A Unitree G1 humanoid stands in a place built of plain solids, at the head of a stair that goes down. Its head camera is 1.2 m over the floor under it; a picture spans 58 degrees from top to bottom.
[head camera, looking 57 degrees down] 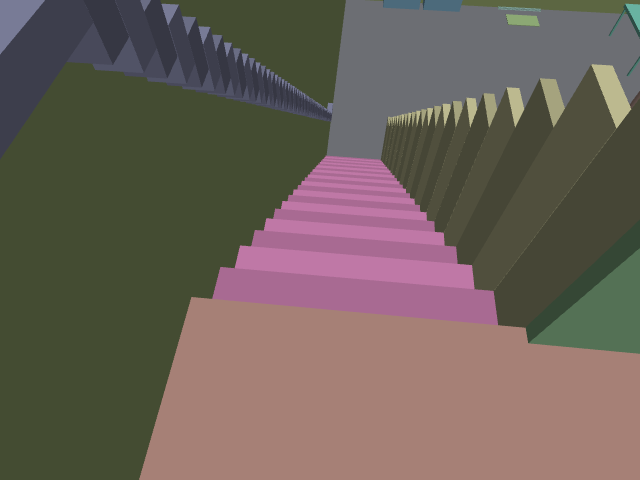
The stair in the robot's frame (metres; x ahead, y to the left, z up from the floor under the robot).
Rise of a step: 0.20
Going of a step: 0.22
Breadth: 1.00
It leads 6 degrees to the right of straight ahead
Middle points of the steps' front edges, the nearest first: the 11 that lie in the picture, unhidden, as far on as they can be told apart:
0.53 -0.10 0.00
0.74 -0.13 -0.20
0.96 -0.15 -0.39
1.18 -0.17 -0.59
1.39 -0.19 -0.79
1.61 -0.21 -0.99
1.83 -0.23 -1.19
2.04 -0.26 -1.38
2.26 -0.28 -1.58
2.48 -0.30 -1.78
2.69 -0.32 -1.98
